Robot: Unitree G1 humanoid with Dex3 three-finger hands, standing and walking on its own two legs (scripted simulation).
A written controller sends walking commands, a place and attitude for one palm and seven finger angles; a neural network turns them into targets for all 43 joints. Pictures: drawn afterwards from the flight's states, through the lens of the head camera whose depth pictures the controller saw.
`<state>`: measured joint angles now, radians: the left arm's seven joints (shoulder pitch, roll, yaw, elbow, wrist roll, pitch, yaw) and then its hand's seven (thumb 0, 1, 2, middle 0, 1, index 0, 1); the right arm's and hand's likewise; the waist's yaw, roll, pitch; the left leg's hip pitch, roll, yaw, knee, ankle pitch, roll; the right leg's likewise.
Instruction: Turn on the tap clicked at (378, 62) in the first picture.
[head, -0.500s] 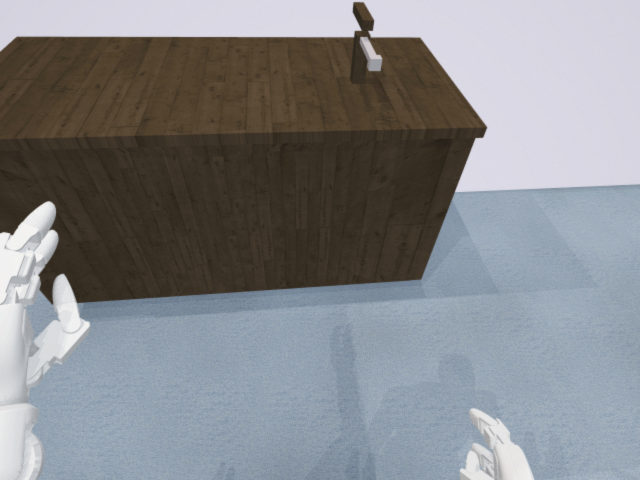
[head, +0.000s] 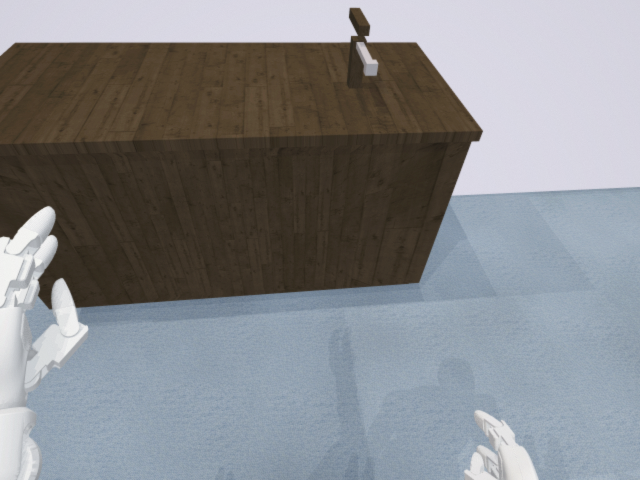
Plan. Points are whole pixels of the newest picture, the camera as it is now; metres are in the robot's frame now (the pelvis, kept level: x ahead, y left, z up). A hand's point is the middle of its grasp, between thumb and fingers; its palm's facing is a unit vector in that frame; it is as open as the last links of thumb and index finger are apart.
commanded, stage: walk to a spot facing it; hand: left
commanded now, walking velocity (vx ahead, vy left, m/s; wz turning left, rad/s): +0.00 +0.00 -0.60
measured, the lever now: (370, 67) +0.97 -0.06 +0.10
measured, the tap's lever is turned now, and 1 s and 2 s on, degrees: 0 0 0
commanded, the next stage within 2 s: turn to face it in 1.68 s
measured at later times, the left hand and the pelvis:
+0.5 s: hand (161, 323) +0.22 +0.17 +0.16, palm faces +0.27 -0.88 -0.39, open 7.4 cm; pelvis -0.03 -0.02 -0.02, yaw -9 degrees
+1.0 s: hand (317, 293) +0.27 +0.03 +0.16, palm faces -0.03 -0.89 -0.46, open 7.4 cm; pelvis -0.06 -0.07 -0.03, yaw -27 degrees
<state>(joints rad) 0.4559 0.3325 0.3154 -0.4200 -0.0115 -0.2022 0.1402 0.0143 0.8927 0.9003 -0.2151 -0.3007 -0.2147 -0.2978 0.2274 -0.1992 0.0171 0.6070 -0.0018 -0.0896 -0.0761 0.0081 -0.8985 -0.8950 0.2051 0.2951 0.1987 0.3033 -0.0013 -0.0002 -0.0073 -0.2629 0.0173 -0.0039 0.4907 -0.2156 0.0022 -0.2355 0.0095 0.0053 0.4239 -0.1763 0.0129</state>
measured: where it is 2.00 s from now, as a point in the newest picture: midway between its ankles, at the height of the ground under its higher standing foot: outside the picture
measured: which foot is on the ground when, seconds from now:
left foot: down 0.00-0.94, up 0.96-1.00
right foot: down 0.00-0.64, up 0.66-0.92, down 0.94-1.00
